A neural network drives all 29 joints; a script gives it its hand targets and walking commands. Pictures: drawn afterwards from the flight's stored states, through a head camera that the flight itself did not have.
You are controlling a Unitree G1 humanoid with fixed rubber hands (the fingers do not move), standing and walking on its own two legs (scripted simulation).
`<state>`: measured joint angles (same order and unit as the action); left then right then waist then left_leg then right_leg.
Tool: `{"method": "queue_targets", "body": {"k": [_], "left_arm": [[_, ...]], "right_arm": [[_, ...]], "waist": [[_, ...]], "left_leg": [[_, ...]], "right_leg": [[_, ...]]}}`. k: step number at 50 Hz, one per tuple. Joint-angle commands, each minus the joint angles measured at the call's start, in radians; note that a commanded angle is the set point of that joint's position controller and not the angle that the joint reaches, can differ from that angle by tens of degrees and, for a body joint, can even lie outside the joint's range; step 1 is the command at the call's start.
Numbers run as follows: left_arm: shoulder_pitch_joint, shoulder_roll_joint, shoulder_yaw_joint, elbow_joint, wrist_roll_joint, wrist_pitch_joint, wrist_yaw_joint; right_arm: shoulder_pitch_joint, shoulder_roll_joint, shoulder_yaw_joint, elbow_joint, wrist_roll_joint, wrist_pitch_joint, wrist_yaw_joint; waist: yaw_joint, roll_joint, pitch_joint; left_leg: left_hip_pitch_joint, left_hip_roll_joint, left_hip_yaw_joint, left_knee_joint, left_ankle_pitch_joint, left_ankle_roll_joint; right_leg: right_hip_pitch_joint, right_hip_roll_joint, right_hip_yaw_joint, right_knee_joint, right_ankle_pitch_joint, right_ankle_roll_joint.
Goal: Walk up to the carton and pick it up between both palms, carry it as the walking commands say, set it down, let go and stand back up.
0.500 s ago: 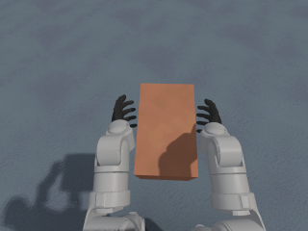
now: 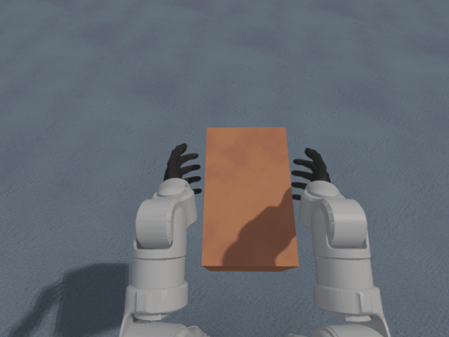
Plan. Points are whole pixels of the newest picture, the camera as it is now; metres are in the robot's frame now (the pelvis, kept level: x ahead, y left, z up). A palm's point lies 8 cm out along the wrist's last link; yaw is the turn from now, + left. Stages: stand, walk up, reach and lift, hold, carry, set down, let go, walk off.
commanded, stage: carry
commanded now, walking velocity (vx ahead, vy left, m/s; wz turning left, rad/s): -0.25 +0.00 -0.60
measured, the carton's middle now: (245, 203) +0.36 +0.02 -0.01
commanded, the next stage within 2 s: none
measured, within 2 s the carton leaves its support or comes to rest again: neither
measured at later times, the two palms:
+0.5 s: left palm (243, 328) +0.13 +0.02 +0.07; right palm out of the picture +0.05 -0.20 +0.08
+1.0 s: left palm out of the picture -0.10 -0.06 +0.08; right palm out of the picture -0.25 -0.24 +0.07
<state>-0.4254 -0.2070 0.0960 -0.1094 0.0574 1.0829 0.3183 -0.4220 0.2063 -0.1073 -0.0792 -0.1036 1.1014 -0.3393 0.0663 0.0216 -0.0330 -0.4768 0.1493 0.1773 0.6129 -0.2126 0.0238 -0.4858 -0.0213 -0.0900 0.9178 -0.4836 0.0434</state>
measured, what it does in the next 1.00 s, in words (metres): walks backwards, turning right: right foot, then left foot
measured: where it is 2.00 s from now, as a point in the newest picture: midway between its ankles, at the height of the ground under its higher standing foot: outside the picture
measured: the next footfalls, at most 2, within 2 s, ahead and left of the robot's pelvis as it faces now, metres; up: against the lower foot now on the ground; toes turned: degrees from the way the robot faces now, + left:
right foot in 0.08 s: -0.03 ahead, -0.15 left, +0.00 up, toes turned -9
left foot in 0.44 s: -0.16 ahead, +0.11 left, +0.00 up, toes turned -13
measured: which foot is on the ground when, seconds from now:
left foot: down 0.00-0.08, up 0.10-0.42, down 0.44-0.76, up 0.78-1.00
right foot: up 0.00-0.06, down 0.08-0.46, up 0.48-0.74, down 0.76-1.00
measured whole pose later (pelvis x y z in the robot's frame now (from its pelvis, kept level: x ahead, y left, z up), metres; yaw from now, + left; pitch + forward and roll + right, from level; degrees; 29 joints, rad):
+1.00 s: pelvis -0.42 +0.05 +0.00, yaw -34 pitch +4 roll +2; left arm -0.42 -0.21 0.10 -0.05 0.09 1.06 0.27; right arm -0.41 0.20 -0.12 -0.09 -0.06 1.07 -0.34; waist -0.07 0.00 0.00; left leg -0.57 0.02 0.01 1.03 -0.46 -0.07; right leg -0.53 0.01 0.06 0.56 -0.11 0.00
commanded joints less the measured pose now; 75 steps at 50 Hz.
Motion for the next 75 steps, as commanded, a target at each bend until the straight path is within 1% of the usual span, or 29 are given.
{"method": "queue_targets", "body": {"k": [1,4,5,6,9,19,22,23,24,25,27,30,36,38,40,43,47,52,55,56,58,59,61,64,70,72,73,74,75], "left_arm": [[-0.237,-1.026,-0.465,0.01,-0.287,0.016,-0.209],[-0.21,-1.032,-0.444,0.051,-0.275,0.025,-0.221],[-0.199,-1.019,-0.43,0.07,-0.26,0.017,-0.227],[-0.212,-1.04,-0.433,0.054,-0.264,0.007,-0.227],[-0.267,-1.043,-0.409,-0.022,-0.235,-0.021,-0.224],[-0.15,-0.975,-0.347,-0.015,-0.154,-0.043,-0.2],[-0.17,-0.977,-0.382,-0.03,-0.169,-0.04,-0.198],[-0.18,-0.987,-0.405,-0.044,-0.183,-0.037,-0.201],[-0.224,-0.989,-0.439,-0.07,-0.21,-0.034,-0.211],[-0.253,-0.997,-0.442,-0.066,-0.208,-0.029,-0.209],[-0.334,-1.032,-0.478,-0.092,-0.253,-0.031,-0.214],[-0.349,-1.059,-0.513,-0.094,-0.297,-0.034,-0.226],[-0.248,-1.026,-0.489,0.009,-0.295,-0.004,-0.223],[-0.219,-1.024,-0.468,0.041,-0.28,0.0,-0.227],[-0.189,-1.02,-0.446,0.057,-0.259,-0.028,-0.23],[-0.264,-1.032,-0.43,-0.029,-0.237,-0.052,-0.232],[-0.279,-1.002,-0.363,-0.107,-0.198,-0.074,-0.217],[-0.161,-0.965,-0.345,-0.05,-0.153,-0.059,-0.202],[-0.164,-0.971,-0.372,-0.056,-0.159,-0.051,-0.2],[-0.18,-0.976,-0.388,-0.057,-0.168,-0.045,-0.199],[-0.235,-0.99,-0.448,-0.087,-0.211,-0.035,-0.213],[-0.254,-0.997,-0.443,-0.074,-0.202,-0.029,-0.209],[-0.336,-1.038,-0.475,-0.095,-0.246,-0.027,-0.215],[-0.351,-1.065,-0.504,-0.095,-0.285,-0.027,-0.224],[-0.251,-1.047,-0.476,0.02,-0.285,0.004,-0.222],[-0.222,-1.044,-0.453,0.059,-0.271,0.008,-0.228],[-0.22,-1.029,-0.439,0.084,-0.255,-0.003,-0.235],[-0.218,-1.049,-0.433,0.074,-0.256,-0.017,-0.235],[-0.244,-1.058,-0.424,0.047,-0.254,-0.025,-0.237]], "right_arm": [[-0.282,0.923,0.354,-0.146,0.229,-0.056,0.174],[-0.255,0.948,0.358,-0.097,0.224,-0.05,0.173],[-0.277,0.951,0.378,-0.113,0.23,-0.043,0.178],[-0.331,0.963,0.402,-0.15,0.249,-0.046,0.183],[-0.449,1.034,0.477,-0.17,0.321,-0.057,0.208],[-0.426,1.016,0.53,-0.156,0.368,-0.061,0.223],[-0.389,1.014,0.511,-0.155,0.355,-0.063,0.222],[-0.379,0.998,0.489,-0.163,0.337,-0.072,0.221],[-0.376,0.994,0.465,-0.163,0.31,-0.081,0.225],[-0.366,0.983,0.462,-0.177,0.3,-0.075,0.227],[-0.41,0.981,0.435,-0.187,0.297,-0.074,0.224],[-0.384,0.971,0.397,-0.211,0.265,-0.09,0.207],[-0.222,0.919,0.328,-0.094,0.192,-0.074,0.177],[-0.205,0.928,0.333,-0.067,0.191,-0.075,0.176],[-0.273,0.939,0.399,-0.133,0.226,-0.079,0.18],[-0.391,1.014,0.466,-0.139,0.292,-0.085,0.206],[-0.459,1.043,0.521,-0.172,0.367,-0.084,0.227],[-0.383,1.025,0.52,-0.128,0.355,-0.066,0.225],[-0.348,1.02,0.505,-0.128,0.344,-0.061,0.226],[-0.34,1.022,0.496,-0.134,0.34,-0.06,0.225],[-0.335,1.002,0.451,-0.146,0.298,-0.076,0.23],[-0.337,0.988,0.451,-0.161,0.295,-0.067,0.233],[-0.388,0.988,0.428,-0.181,0.289,-0.065,0.232],[-0.361,0.985,0.393,-0.201,0.266,-0.078,0.217],[-0.223,0.936,0.322,-0.087,0.202,-0.06,0.188],[-0.214,0.941,0.322,-0.057,0.204,-0.061,0.188],[-0.24,0.948,0.351,-0.074,0.213,-0.057,0.191],[-0.312,0.96,0.387,-0.115,0.241,-0.064,0.193],[-0.355,0.996,0.413,-0.116,0.271,-0.064,0.203]], "waist": [[-0.071,0.219,-0.456],[-0.064,0.019,-0.42],[-0.052,-0.255,-0.436],[-0.052,-0.371,-0.418],[-0.058,-0.167,-0.414],[-0.039,-0.234,-0.48],[-0.059,-0.226,-0.469],[-0.069,-0.039,-0.445],[-0.073,0.322,-0.39],[-0.062,0.254,-0.361],[-0.054,0.08,-0.332],[-0.048,0.122,-0.375],[-0.064,0.239,-0.452],[-0.062,0.093,-0.436],[-0.051,-0.404,-0.441],[-0.059,-0.172,-0.43],[-0.056,-0.204,-0.424],[-0.044,-0.228,-0.466],[-0.052,-0.279,-0.464],[-0.063,-0.235,-0.438],[-0.077,0.319,-0.357],[-0.061,0.248,-0.328],[-0.05,0.088,-0.297],[-0.044,0.126,-0.352],[-0.06,0.231,-0.434],[-0.067,0.054,-0.437],[-0.061,-0.234,-0.462],[-0.055,-0.371,-0.454],[-0.057,-0.287,-0.447]], "left_leg": [[0.45,0.222,-0.14,-0.079,0.706,0.103],[0.252,0.147,-0.104,0.102,0.375,-0.003],[-0.025,0.052,-0.092,0.216,0.012,-0.048],[-0.181,-0.023,-0.109,0.359,-0.378,-0.064],[-0.241,-0.053,-0.2,0.578,-0.31,-0.068],[0.048,-0.192,-0.151,0.135,-0.294,-0.073],[0.385,-0.157,-0.099,-0.204,-0.212,-0.037],[0.455,-0.022,-0.252,-0.244,-0.215,0.027],[0.293,0.259,-0.522,-0.214,0.066,0.158],[0.208,0.355,-0.465,-0.234,0.257,0.209],[0.169,0.251,-0.291,-0.216,0.327,0.172],[0.338,0.154,-0.13,-0.094,0.586,0.094],[0.464,0.202,-0.15,-0.004,0.811,0.078],[0.347,0.147,-0.115,0.107,0.567,-0.015],[-0.141,-0.027,-0.094,0.331,-0.364,-0.092],[-0.216,-0.057,-0.21,0.62,-0.327,-0.082],[-0.164,-0.118,-0.175,0.483,-0.238,-0.097],[0.011,-0.185,-0.166,0.218,-0.272,-0.079],[0.27,-0.208,-0.091,-0.104,-0.268,-0.048],[0.399,-0.174,-0.095,-0.225,-0.216,-0.03],[0.263,0.259,-0.563,-0.257,-0.069,0.159],[0.17,0.343,-0.484,-0.275,0.084,0.198],[0.125,0.233,-0.3,-0.251,0.163,0.151],[0.316,0.141,-0.13,-0.107,0.501,0.078],[0.44,0.2,-0.155,0.004,0.79,0.058],[0.263,0.14,-0.135,0.14,0.467,-0.035],[-0.011,0.044,-0.092,0.231,0.022,-0.095],[-0.138,-0.031,-0.099,0.378,-0.386,-0.099],[-0.17,-0.047,-0.152,0.503,-0.406,-0.091]], "right_leg": [[0.015,0.019,-0.052,-0.254,0.027,-0.001],[0.22,-0.066,0.084,-0.586,0.343,-0.032],[0.375,-0.262,0.354,-0.451,0.87,-0.133],[0.401,-0.342,0.425,-0.433,1.071,-0.208],[0.383,-0.291,0.341,-0.403,1.014,-0.21],[0.334,-0.201,0.404,-0.561,0.478,-0.122],[0.15,-0.102,0.309,-0.572,0.412,0.013],[0.003,-0.004,0.204,-0.467,0.298,0.083],[-0.08,0.061,0.083,0.0,0.007,0.065],[-0.131,0.015,0.078,0.264,-0.05,0.05],[-0.12,-0.006,0.097,0.452,0.036,0.006],[-0.124,0.002,0.048,0.265,0.039,0.021],[0.025,0.029,-0.039,-0.323,0.062,0.019],[0.185,-0.032,0.051,-0.594,0.35,0.006],[0.466,-0.303,0.424,-0.386,1.206,-0.154],[0.386,-0.279,0.354,-0.404,1.03,-0.184],[0.341,-0.208,0.34,-0.503,0.537,-0.136],[0.322,-0.196,0.408,-0.602,0.341,-0.106],[0.225,-0.13,0.346,-0.659,0.3,0.009],[0.13,-0.078,0.296,-0.639,0.277,0.059],[-0.077,0.071,0.081,-0.023,0.005,0.088],[-0.11,0.028,0.086,0.244,-0.028,0.07],[-0.094,0.011,0.102,0.435,0.056,0.019],[-0.107,0.02,0.05,0.238,0.049,0.028],[0.05,0.038,-0.042,-0.392,0.117,0.029],[0.252,-0.059,0.101,-0.585,0.439,0.017],[0.435,-0.239,0.325,-0.408,1.014,-0.076],[0.457,-0.305,0.388,-0.387,1.166,-0.15],[0.432,-0.315,0.376,-0.401,1.13,-0.177]]}}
